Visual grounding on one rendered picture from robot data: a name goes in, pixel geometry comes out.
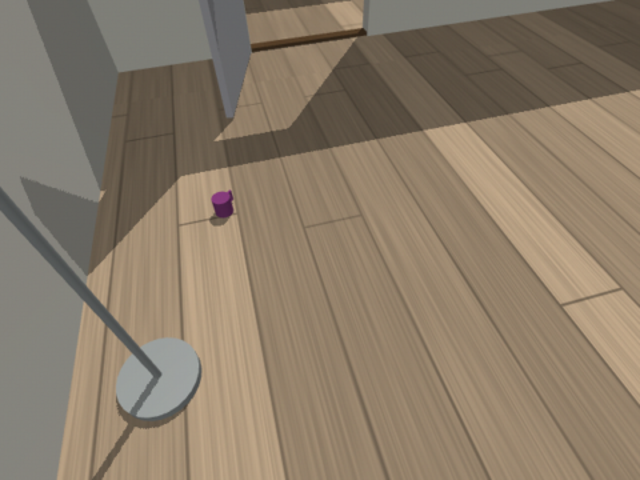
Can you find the floor lamp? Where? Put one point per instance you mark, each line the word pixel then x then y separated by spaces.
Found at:
pixel 160 377

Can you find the mug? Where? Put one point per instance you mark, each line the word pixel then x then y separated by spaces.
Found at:
pixel 223 204

